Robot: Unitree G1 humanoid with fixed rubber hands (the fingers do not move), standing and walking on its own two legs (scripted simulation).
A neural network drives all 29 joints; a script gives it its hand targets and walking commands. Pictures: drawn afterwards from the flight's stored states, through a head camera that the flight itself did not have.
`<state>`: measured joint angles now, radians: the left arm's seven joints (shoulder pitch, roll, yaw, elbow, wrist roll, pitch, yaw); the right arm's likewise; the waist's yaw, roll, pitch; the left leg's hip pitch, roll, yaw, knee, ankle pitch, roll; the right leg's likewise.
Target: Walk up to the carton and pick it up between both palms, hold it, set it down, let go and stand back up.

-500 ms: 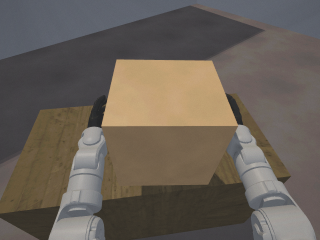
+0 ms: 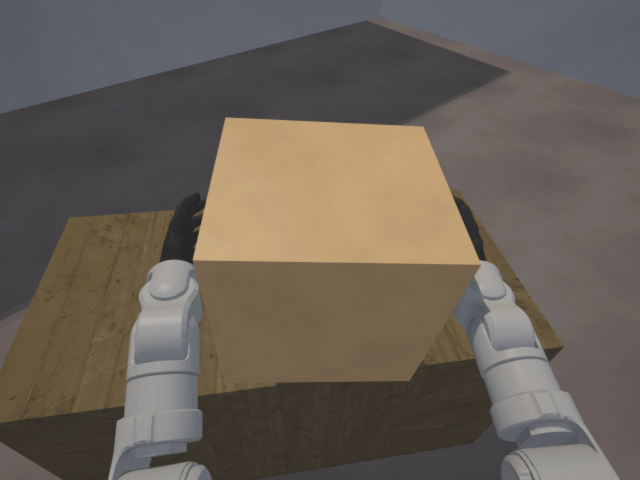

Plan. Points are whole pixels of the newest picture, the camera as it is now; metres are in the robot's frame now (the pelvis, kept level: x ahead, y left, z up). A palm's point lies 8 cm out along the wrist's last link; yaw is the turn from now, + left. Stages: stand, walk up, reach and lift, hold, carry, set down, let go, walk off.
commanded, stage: reach and lift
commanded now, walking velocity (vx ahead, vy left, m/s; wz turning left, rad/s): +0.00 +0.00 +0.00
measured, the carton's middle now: (322, 256) +0.38 +0.00 +0.09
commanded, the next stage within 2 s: hold in 0.82 s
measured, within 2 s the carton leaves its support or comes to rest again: neither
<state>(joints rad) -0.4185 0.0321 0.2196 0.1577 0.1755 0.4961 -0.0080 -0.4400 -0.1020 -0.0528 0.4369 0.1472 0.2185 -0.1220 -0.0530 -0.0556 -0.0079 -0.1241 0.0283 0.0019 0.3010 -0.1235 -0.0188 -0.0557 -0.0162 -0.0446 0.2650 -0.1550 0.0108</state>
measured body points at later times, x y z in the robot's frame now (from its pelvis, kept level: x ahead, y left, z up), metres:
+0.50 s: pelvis +0.01 +0.00 +0.00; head -0.02 +0.02 +0.45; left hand +0.38 +0.18 +0.16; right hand +0.38 -0.17 +0.15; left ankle +0.03 +0.13 -0.75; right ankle +0.00 -0.13 -0.75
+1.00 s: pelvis +0.00 -0.01 +0.00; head -0.03 +0.01 +0.45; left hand +0.37 +0.18 +0.18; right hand +0.37 -0.18 +0.17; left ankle +0.03 +0.13 -0.75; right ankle +0.00 -0.13 -0.75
